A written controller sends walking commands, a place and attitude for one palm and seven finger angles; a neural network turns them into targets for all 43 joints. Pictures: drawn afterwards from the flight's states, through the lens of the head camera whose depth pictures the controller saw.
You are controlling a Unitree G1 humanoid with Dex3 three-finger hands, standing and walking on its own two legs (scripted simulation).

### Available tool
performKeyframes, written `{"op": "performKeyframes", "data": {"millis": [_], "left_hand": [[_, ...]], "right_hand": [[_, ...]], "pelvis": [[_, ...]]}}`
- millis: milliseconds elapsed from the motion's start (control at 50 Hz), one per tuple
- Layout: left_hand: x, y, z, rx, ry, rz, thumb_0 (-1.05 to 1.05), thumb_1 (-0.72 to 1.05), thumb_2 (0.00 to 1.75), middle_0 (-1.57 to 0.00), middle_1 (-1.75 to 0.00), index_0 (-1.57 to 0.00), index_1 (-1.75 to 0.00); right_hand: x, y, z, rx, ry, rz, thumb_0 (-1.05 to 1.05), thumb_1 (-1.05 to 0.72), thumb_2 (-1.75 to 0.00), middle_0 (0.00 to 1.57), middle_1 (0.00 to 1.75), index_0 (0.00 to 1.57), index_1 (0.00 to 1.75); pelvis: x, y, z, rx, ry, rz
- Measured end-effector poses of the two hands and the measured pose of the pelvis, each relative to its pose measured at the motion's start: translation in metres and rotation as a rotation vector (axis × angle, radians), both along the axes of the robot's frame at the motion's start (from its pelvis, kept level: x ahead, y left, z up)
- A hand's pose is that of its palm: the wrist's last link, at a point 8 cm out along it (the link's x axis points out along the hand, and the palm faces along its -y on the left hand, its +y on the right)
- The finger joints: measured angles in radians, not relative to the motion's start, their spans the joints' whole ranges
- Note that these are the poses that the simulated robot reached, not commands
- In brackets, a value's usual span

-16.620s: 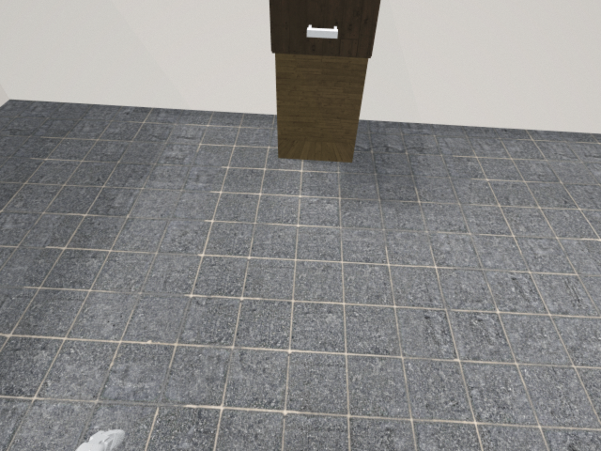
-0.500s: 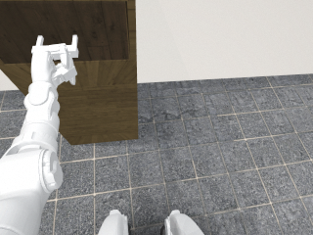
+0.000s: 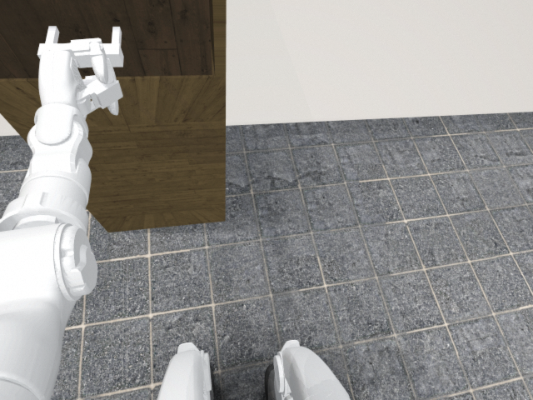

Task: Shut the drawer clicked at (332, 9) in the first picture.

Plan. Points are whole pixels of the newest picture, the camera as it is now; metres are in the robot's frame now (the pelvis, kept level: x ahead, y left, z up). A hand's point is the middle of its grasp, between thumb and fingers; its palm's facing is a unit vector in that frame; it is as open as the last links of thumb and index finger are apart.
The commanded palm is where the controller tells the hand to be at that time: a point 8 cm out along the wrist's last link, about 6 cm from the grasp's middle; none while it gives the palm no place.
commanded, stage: pull the fist back off the drawer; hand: left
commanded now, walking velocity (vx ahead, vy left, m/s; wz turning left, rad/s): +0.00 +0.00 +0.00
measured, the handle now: (84, 44) +0.62 +0.20 +0.10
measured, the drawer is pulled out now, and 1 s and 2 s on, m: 0.00 0.00 0.00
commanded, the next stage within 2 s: draw the hand back to the body in 0.42 s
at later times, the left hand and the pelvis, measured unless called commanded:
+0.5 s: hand (114, 94) +0.53 +0.16 +0.09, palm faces +0.09 -1.00 -0.04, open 3.3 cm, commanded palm +0.50 +0.20 +0.10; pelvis +0.04 +0.00 +0.02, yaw -1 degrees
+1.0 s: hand (54, 148) +0.40 +0.19 +0.16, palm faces +0.04 -1.00 -0.04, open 3.3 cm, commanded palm +0.36 +0.24 +0.17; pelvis +0.07 -0.01 +0.05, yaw +1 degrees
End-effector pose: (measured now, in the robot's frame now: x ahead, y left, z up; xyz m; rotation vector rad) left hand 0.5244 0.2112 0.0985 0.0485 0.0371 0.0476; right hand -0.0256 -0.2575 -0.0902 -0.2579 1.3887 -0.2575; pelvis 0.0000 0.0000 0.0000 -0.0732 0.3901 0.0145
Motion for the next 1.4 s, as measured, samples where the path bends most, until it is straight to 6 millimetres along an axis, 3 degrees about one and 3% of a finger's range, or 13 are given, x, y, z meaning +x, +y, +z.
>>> {"op": "performKeyframes", "data": {"millis": [140,260,360,620,800,920,1020,1200,1400], "left_hand": [[-0.002,-0.005,0.0,-0.003,-0.01,0.002,0.01,0.8,0.96,-1.4,-1.6,-1.4,-1.6],[-0.005,-0.016,-0.002,-0.008,-0.014,-0.009,0.02,0.86,0.93,-1.39,-1.6,-1.4,-1.6],[-0.01,-0.018,-0.005,-0.022,-0.013,0.003,0.02,0.88,0.91,-1.39,-1.6,-1.4,-1.6],[-0.024,0.008,0.003,-0.008,-0.046,0.016,0.02,0.9,0.9,-1.39,-1.6,-1.4,-1.6],[-0.083,0.019,0.026,-0.025,-0.038,0.001,0.02,0.9,0.9,-1.39,-1.6,-1.4,-1.6],[-0.124,0.028,0.046,-0.006,-0.072,0.01,0.02,0.9,0.9,-1.4,-1.6,-1.4,-1.6],[-0.154,0.027,0.062,-0.003,-0.081,-0.019,0.02,0.9,0.9,-1.4,-1.6,-1.4,-1.6],[-0.207,0.033,0.081,0.183,-0.029,0.133,0.02,0.89,0.9,-1.4,-1.6,-1.4,-1.6],[-0.254,0.043,0.115,0.269,-0.093,0.238,0.02,0.89,0.9,-1.4,-1.6,-1.4,-1.6]], "right_hand": [[-0.003,0.005,0.001,0.022,0.008,-0.016,0.01,-0.91,-0.9,0.2,0.3,0.2,0.3],[0.011,0.008,0.002,0.046,-0.007,-0.028,0.01,-0.91,-0.9,0.2,0.3,0.2,0.3],[0.036,0.006,0.005,0.06,-0.046,-0.039,0.01,-0.91,-0.9,0.2,0.3,0.2,0.3],[0.111,-0.007,0.011,0.067,-0.142,-0.007,0.01,-0.91,-0.9,0.2,0.3,0.2,0.3],[0.175,-0.004,0.033,0.091,-0.326,0.035,0.01,-0.91,-0.9,0.2,0.3,0.2,0.3],[0.22,0.002,0.05,0.092,-0.481,0.107,0.01,-0.91,-0.9,0.2,0.3,0.2,0.3],[0.245,0.011,0.064,0.104,-0.594,0.156,0.01,-0.91,-0.9,0.2,0.3,0.2,0.3],[0.257,0.027,0.086,0.117,-0.669,0.187,0.01,-0.91,-0.9,0.2,0.3,0.2,0.3],[0.251,0.032,0.089,0.128,-0.667,0.22,0.01,-0.91,-0.9,0.2,0.3,0.2,0.3]], "pelvis": [[0.003,0.002,0.003,0.007,-0.005,-0.011],[0.014,0.003,0.009,0.016,-0.016,-0.024],[0.028,0.002,0.016,0.027,-0.03,-0.04],[0.056,-0.006,0.026,0.037,-0.063,-0.034],[0.075,-0.008,0.046,0.046,-0.148,-0.027],[0.072,-0.007,0.051,0.05,-0.207,-0.007],[0.065,-0.006,0.055,0.054,-0.251,0.006],[0.054,-0.008,0.07,0.07,-0.353,-0.004],[0.052,-0.008,0.08,0.075,-0.426,-0.002]]}}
